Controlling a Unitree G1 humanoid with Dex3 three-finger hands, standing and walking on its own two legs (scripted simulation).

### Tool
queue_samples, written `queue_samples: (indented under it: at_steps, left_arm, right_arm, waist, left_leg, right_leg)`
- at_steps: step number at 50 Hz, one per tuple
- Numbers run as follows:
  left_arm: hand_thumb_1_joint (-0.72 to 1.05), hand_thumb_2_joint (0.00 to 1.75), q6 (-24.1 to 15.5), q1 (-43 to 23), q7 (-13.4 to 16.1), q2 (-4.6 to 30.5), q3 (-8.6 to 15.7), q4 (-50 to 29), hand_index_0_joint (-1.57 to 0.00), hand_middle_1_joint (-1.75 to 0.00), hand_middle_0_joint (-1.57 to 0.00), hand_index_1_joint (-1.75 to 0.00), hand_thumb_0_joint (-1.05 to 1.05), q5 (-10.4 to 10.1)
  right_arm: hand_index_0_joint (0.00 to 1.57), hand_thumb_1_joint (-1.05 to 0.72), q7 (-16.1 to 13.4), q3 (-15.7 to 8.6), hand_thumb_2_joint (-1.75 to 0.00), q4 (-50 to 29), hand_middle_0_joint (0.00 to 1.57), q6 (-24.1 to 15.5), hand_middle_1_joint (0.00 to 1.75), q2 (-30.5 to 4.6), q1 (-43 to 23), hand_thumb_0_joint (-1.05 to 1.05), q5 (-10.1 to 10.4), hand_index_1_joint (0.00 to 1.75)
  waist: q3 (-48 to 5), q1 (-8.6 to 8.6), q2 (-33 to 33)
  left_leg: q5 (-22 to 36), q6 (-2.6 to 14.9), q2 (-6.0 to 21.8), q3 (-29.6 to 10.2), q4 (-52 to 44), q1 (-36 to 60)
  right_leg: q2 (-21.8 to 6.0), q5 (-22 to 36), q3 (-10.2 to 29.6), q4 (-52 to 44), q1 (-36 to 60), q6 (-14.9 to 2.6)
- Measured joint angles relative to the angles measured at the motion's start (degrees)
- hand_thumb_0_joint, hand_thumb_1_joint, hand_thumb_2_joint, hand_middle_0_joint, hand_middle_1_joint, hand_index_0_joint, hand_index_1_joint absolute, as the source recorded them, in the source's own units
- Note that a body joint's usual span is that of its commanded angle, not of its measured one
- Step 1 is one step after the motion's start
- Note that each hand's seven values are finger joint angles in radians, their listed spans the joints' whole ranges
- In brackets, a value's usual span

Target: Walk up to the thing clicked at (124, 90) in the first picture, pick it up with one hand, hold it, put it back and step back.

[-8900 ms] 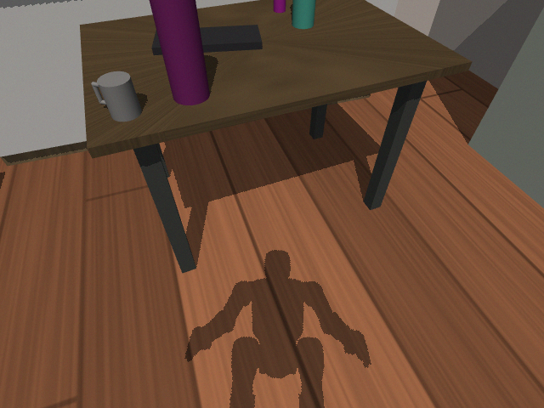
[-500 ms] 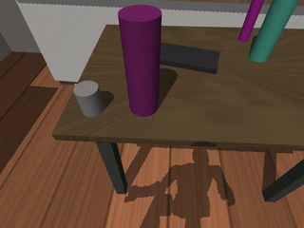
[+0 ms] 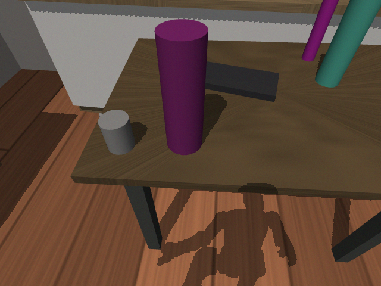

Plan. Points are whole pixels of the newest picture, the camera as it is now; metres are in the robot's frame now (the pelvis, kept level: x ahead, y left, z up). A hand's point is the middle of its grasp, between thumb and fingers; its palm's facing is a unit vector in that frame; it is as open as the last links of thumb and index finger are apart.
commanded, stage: walk up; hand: left
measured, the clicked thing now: (114, 129) +0.51 +0.24 +0.02
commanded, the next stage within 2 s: stand in 0.46 s
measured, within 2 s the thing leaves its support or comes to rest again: neither
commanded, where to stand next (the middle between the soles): +0.07 +0.02 m, yaw -1 degrees
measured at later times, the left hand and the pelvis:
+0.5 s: hand out of the picture +0.11 +0.25 -0.15, palm faces -0.01 -0.94 -0.35, open 7.4 cm; pelvis +0.01 +0.00 +0.00, yaw +0 degrees
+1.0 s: hand out of the picture +0.07 +0.24 -0.16, palm faces -0.04 -0.94 -0.34, open 7.4 cm; pelvis +0.00 -0.01 +0.00, yaw -1 degrees
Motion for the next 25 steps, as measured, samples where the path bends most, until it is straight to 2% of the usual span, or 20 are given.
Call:
queue_samples:
  at_steps: [25]
  left_arm:
    - [0.9, 0.9, 0.2, -2.0, 0.5, -0.8, 0.2, -1.9, -0.2, -0.3, -0.21, -0.3, 0.01, -0.2]
  right_arm:
    - [0.2, -0.91, -0.4, 0.0, -0.9, -1.0, 0.2, 0.3, 0.3, 0.6, -0.6, 0.0, -0.1, 0.3]
  waist:
    - [0.2, -0.73, -0.2]
  left_leg:
    - [-0.6, -0.37, 0.4, 0.3, -1.2, 1.8]
  right_leg:
    - [0.3, -0.8, 0.3, -0.6, 1.4, -0.21]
